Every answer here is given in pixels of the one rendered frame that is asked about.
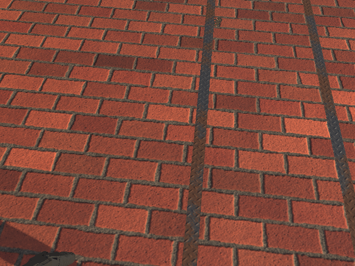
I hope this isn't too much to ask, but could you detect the robot left hand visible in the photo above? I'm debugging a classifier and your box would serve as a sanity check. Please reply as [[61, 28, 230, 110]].
[[22, 251, 75, 266]]

